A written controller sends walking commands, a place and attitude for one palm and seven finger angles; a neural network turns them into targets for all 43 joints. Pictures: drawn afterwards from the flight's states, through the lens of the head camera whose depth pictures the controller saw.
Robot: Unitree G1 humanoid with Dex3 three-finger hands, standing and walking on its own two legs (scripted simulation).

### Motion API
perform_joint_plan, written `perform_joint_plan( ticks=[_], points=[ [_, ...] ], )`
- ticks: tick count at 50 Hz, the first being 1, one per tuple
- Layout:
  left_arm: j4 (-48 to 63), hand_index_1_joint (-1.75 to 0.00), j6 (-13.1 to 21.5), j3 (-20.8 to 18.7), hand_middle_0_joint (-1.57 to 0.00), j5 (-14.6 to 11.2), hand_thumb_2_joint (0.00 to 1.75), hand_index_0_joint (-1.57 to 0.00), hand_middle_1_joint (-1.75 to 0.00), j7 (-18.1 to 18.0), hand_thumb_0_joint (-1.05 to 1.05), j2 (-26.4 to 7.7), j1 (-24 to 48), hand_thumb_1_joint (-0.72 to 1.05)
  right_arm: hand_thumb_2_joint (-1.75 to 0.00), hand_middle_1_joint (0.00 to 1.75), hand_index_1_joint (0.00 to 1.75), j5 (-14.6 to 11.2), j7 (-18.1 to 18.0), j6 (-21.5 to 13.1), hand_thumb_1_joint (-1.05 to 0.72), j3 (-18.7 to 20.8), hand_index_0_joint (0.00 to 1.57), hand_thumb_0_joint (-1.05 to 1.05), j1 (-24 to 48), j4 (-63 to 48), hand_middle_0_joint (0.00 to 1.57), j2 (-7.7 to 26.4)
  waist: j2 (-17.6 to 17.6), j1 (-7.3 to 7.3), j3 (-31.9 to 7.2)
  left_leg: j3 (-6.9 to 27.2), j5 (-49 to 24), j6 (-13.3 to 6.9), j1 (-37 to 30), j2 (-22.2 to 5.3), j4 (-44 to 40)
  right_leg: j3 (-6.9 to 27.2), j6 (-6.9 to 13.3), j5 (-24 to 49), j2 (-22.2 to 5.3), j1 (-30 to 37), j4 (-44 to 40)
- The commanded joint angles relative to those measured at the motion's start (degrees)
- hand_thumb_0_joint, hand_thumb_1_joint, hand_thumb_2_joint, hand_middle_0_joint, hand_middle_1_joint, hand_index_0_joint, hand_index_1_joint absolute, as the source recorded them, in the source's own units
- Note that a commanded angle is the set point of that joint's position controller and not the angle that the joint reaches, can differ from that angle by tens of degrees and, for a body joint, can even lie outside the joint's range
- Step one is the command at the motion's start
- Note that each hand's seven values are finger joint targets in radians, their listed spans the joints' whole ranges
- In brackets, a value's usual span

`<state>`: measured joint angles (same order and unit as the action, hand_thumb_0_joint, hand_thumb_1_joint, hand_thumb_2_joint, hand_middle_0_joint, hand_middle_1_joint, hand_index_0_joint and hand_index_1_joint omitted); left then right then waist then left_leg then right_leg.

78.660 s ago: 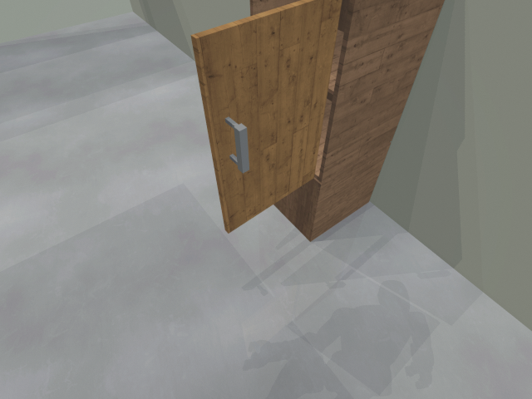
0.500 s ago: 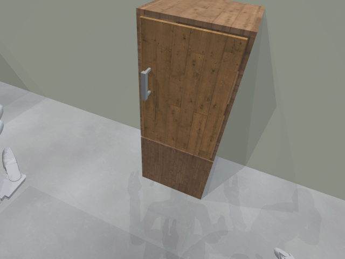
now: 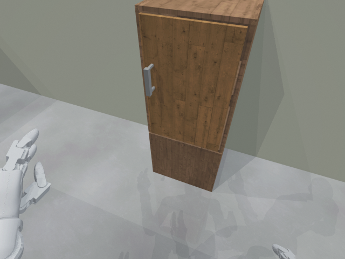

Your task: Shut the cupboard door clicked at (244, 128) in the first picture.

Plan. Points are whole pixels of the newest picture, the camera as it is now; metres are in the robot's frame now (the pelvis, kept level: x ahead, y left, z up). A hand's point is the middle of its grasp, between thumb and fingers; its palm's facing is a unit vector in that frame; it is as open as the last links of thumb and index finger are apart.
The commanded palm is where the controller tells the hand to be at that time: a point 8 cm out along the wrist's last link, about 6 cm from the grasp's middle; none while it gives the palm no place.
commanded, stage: let the arm hang, fingers relaxed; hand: left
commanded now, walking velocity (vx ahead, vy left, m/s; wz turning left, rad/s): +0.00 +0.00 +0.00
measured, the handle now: (150, 80) +0.79 +0.15 +0.02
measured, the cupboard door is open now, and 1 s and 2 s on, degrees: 0 0 0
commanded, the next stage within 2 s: look to check the result in 1.04 s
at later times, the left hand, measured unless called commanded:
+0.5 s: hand out of the picture -0.06 +0.21 -0.16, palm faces +0.02 -0.98 -0.21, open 7.2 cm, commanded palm none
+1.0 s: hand out of the picture +0.01 +0.18 -0.16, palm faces +0.01 -0.99 -0.16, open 7.3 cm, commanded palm none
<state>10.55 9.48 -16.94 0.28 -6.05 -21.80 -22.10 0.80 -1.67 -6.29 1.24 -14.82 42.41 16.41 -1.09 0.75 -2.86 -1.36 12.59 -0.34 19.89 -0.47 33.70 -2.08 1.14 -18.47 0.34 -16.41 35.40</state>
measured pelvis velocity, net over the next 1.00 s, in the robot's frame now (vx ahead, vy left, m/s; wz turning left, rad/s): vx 0.01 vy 0.02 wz -0.02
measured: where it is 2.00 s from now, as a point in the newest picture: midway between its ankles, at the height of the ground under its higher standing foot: outside the picture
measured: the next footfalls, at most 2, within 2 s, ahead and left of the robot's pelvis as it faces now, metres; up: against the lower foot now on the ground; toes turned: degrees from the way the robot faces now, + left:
none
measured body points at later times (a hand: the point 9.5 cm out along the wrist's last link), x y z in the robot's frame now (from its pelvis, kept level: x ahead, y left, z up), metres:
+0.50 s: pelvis +0.00 +0.02 +0.02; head +0.01 +0.03 +0.47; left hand -0.06 +0.26 -0.14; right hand +0.00 -0.21 -0.14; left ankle +0.05 +0.12 -0.73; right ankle +0.00 -0.10 -0.73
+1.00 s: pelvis +0.01 +0.02 +0.02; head +0.00 +0.02 +0.47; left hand +0.01 +0.23 -0.15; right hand -0.01 -0.20 -0.15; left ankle +0.05 +0.12 -0.73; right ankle +0.00 -0.10 -0.73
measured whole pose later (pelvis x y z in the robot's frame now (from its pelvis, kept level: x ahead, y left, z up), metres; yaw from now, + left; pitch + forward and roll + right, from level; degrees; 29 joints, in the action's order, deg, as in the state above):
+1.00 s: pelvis +0.01 +0.02 +0.02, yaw -1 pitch -1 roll +0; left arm -64.6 0.0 0.0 1.0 -1.5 -7.5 -17.0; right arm 1.2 -1.9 0.0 0.0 -17.4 64.3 7.4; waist 0.3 -0.3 0.4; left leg -2.8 8.7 -1.7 12.8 0.7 22.8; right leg -0.6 -0.1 -13.2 -0.6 -9.8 24.3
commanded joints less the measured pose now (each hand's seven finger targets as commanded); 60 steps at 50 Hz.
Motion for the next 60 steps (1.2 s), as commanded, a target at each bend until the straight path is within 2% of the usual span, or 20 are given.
perform_joint_plan(
  ticks=[1,2,3,4,5,6,7,9,10,13,16,17,18,25,31,32,40,48,54,60],
  points=[
    [-25.15,-0.30,-9.94,11.55,-0.20,1.49,0.90,-0.20,-0.30,6.24,0.00,1.83,0.67,0.90,-0.90,0.30,0.30,0.75,1.46,2.42,-0.90,0.85,0.20,0.00,7.50,-3.22,0.20,7.95,2.72,0.75,0.94,11.73,-10.93,-5.10,7.45,-10.34,-8.65,2.16,-0.12,1.39,-2.85,3.82,0.82],
    [-28.86,-0.30,-9.40,11.82,-0.20,1.75,0.90,-0.20,-0.30,6.35,0.00,0.55,1.65,0.90,-0.90,0.30,0.30,0.94,1.47,2.61,-0.90,0.72,0.20,0.00,7.31,-2.55,0.20,7.64,7.59,0.78,-1.14,9.54,-11.30,-3.60,5.31,-7.88,-6.75,4.12,0.53,5.77,-3.72,5.47,-2.57],
    [-32.75,-0.30,-8.87,12.04,-0.20,1.72,0.90,-0.20,-0.30,6.37,0.00,-0.64,2.79,0.90,-0.90,0.30,0.30,0.78,1.49,3.02,-0.90,0.77,0.20,0.00,7.14,-1.63,0.20,7.58,12.06,0.27,-2.64,6.68,-9.71,-2.09,1.71,-5.04,-3.59,7.25,1.62,9.07,-6.08,4.18,-6.97],
    [-36.81,-0.30,-8.55,12.39,-0.20,1.72,0.90,-0.20,-0.30,6.28,0.00,-2.03,4.98,0.90,-0.90,0.30,0.30,0.74,1.48,3.68,-0.90,0.82,0.20,0.00,6.22,-0.40,0.20,7.45,14.71,-1.05,-2.65,4.88,-8.06,-1.05,-2.17,-2.63,-1.27,10.33,3.15,11.35,-9.01,1.18,-10.41],
    [-40.68,-0.30,-8.68,12.85,-0.20,1.54,0.90,-0.20,-0.30,6.07,0.00,-2.49,7.04,0.90,-0.90,0.30,0.30,0.83,1.50,4.51,-0.90,0.67,0.20,0.00,5.22,1.20,0.20,6.76,13.97,-1.99,-2.01,3.99,-6.09,-0.45,-4.80,-1.59,-1.14,11.07,4.15,10.63,-10.37,-1.18,-12.36],
    [-44.24,-0.30,-8.93,13.57,-0.20,1.32,0.90,-0.20,-0.30,5.79,0.00,-1.95,8.49,0.90,-0.90,0.30,0.30,0.93,1.50,5.18,-0.90,0.31,0.20,0.00,4.54,2.66,0.20,5.74,11.44,-2.50,-1.57,3.87,-6.45,-0.25,-6.74,-1.59,-2.40,10.75,4.15,9.36,-10.08,-2.01,-13.00],
    [-47.34,-0.30,-9.22,14.23,-0.20,1.20,0.90,-0.20,-0.30,5.51,0.00,-1.38,9.11,0.90,-0.90,0.30,0.30,0.91,1.51,5.56,-0.90,-0.13,0.20,0.00,4.65,3.93,0.20,5.37,6.06,-2.69,-0.66,4.59,-8.79,-0.20,-8.51,-2.59,-4.31,9.46,3.28,7.66,-8.54,-2.95,-12.45],
    [-53.86,-0.30,-9.55,15.10,-0.20,0.78,0.90,-0.20,-0.30,5.32,0.00,0.67,7.98,0.90,-0.90,0.30,0.30,0.83,1.22,5.67,-0.90,-0.74,0.20,0.00,5.26,6.59,0.20,4.09,-3.56,-1.61,0.07,6.57,-7.70,-0.86,-6.86,-4.80,-9.78,7.47,1.30,4.90,-5.59,0.57,-12.00],
    [-56.94,-0.30,-9.63,15.14,-0.20,0.72,0.90,-0.20,-0.30,5.32,0.00,1.17,6.61,0.90,-0.90,0.30,0.30,0.73,0.98,5.70,-0.90,-0.84,0.20,0.00,5.54,7.78,0.20,3.72,-6.17,-0.96,0.52,6.70,-4.82,-1.04,-5.46,-5.13,-11.58,6.96,1.10,4.43,-5.10,2.58,-12.64],
    [-63.14,-0.30,-9.60,14.49,-0.20,0.87,0.90,-0.20,-0.30,5.13,0.00,3.26,3.75,0.90,-0.90,0.30,0.30,0.70,0.36,5.90,-0.90,-0.47,0.20,0.00,3.69,10.50,0.20,2.24,-9.67,-0.59,0.10,6.53,0.22,-1.07,-4.82,-5.07,-13.85,6.06,1.42,5.06,-4.99,5.91,-14.64],
    [-67.33,-0.30,-9.50,15.13,-0.20,0.72,0.90,-0.20,-0.30,5.20,0.00,3.73,2.82,0.90,-0.90,0.30,0.30,0.40,0.14,6.15,-0.90,-0.25,0.20,0.00,1.59,13.18,0.20,1.36,-7.79,-0.77,2.09,6.92,3.47,-1.01,-4.64,-5.04,-15.62,5.69,1.51,4.68,-5.05,5.81,-16.13],
    [-68.31,-0.30,-9.40,15.29,-0.20,0.73,0.90,-0.20,-0.30,5.17,0.00,3.73,2.41,0.90,-0.90,0.30,0.30,0.14,0.04,6.28,-0.90,-0.05,0.20,0.00,0.82,13.60,0.20,1.81,-3.72,-0.77,3.03,7.05,3.19,-1.14,-5.21,-5.34,-15.46,5.62,1.45,4.35,-4.99,5.09,-16.89],
    [-69.56,-0.30,-9.41,15.54,-0.20,0.70,0.90,-0.20,-0.30,5.15,0.00,4.39,2.31,0.90,-0.90,0.30,0.30,0.19,-0.02,6.27,-0.90,0.03,0.20,0.00,0.00,14.60,0.20,1.52,-2.68,-1.01,3.56,7.10,3.54,-1.21,-5.75,-5.48,-15.98,5.32,1.37,3.89,-5.30,4.39,-17.22],
    [-74.18,-0.30,-9.39,15.84,-0.20,0.68,0.90,-0.20,-0.30,4.73,0.00,5.38,-0.33,0.90,-0.90,0.30,0.30,-0.05,-0.31,6.13,-0.90,0.27,0.20,0.00,-3.91,18.47,0.20,0.71,1.03,-0.98,5.33,7.86,5.98,-1.77,-6.10,-5.89,-18.43,4.79,1.10,2.72,-5.19,3.92,-16.93],
    [-75.50,-0.30,-9.59,15.78,-0.20,0.79,0.90,-0.20,-0.30,4.44,0.00,6.36,-1.94,0.90,-0.90,0.30,0.30,0.07,-0.35,6.14,-0.90,0.31,0.20,0.00,-4.96,19.89,0.20,-0.18,0.63,-0.68,6.94,7.92,7.95,-1.99,-5.50,-5.65,-19.44,4.67,0.86,1.76,-5.00,2.72,-16.14],
    [-75.43,-0.30,-9.46,15.73,-0.20,0.83,0.90,-0.20,-0.30,4.36,0.00,6.02,-2.26,0.90,-0.90,0.30,0.30,-0.05,-0.33,6.13,-0.90,0.30,0.20,0.00,-4.94,19.93,0.20,-0.15,1.38,-0.48,6.92,7.50,6.51,-2.10,-5.70,-5.55,-18.87,4.87,1.01,2.34,-5.06,2.86,-16.36],
    [-75.26,-0.30,-9.48,15.64,-0.20,0.83,0.90,-0.20,-0.30,4.14,0.00,7.57,-1.52,0.90,-0.90,0.30,0.30,0.17,-0.31,6.05,-0.90,-0.01,0.20,0.00,-5.91,20.66,0.20,-2.35,0.50,-0.64,9.13,6.61,5.90,-1.76,-4.39,-4.96,-18.86,5.02,0.81,2.46,-5.25,2.19,-16.32],
    [-74.77,-0.30,-9.02,15.58,-0.20,0.68,0.90,-0.20,-0.30,4.02,0.00,8.12,-0.52,0.90,-0.90,0.30,0.30,0.14,-0.36,5.93,-0.90,-0.12,0.20,0.00,-6.15,20.63,0.20,-3.39,1.28,-1.00,8.04,4.94,-0.45,-1.38,-6.77,-4.45,-16.22,5.58,1.03,4.57,-5.60,2.00,-17.00],
    [-74.67,-0.30,-8.84,15.54,-0.20,0.56,0.90,-0.20,-0.30,3.99,0.00,8.23,-0.38,0.90,-0.90,0.30,0.30,0.07,-0.45,5.91,-0.90,-0.24,0.20,0.00,-6.31,20.77,0.20,-3.66,0.56,-1.21,6.75,4.50,-3.39,-1.30,-8.15,-4.56,-15.19,5.85,1.12,5.99,-5.68,2.90,-17.34],
    [-74.97,-0.30,-8.93,15.72,-0.20,0.49,0.90,-0.20,-0.30,3.95,0.00,8.54,-0.65,0.90,-0.90,0.30,0.30,0.10,-0.46,6.20,-0.90,-0.27,0.20,0.00,-6.09,21.06,0.20,-3.78,0.78,-1.22,7.91,4.34,-1.96,-1.18,-8.37,-4.49,-15.23,5.95,1.22,4.42,-5.64,1.95,-17.97]
  ],
)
